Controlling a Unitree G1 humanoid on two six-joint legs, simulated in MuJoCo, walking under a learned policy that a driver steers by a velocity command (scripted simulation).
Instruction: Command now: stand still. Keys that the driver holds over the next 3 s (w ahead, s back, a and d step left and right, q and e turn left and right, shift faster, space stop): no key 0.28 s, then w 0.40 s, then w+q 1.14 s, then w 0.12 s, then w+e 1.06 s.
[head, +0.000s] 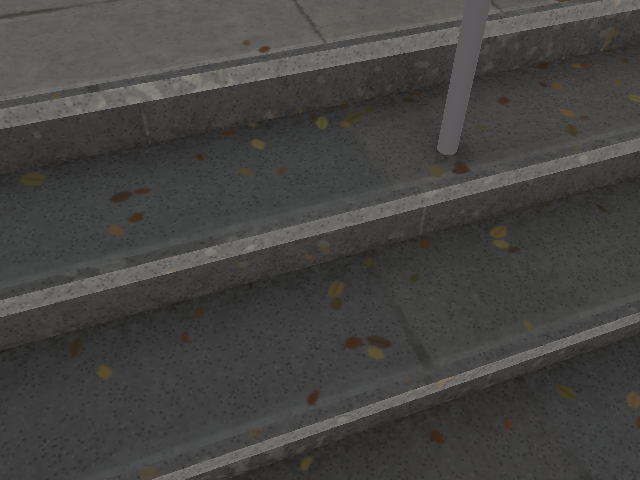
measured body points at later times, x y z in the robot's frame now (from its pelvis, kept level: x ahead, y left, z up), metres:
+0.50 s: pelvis +0.03 +0.00 -0.01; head +0.02 -0.01 +0.44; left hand +0.02 +0.22 -0.15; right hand -0.05 -0.22 -0.16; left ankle -0.04 +0.11 -0.74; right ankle +0.01 -0.10 -0.72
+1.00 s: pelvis +0.23 -0.01 +0.03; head +0.25 -0.03 +0.48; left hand +0.13 +0.19 -0.12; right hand +0.46 -0.15 -0.07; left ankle +0.30 +0.03 -0.59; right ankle +0.08 -0.11 -0.68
